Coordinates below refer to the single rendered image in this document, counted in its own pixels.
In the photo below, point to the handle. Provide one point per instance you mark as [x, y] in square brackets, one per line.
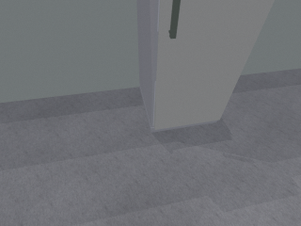
[174, 18]

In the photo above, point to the fridge door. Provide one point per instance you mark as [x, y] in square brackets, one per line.
[197, 72]

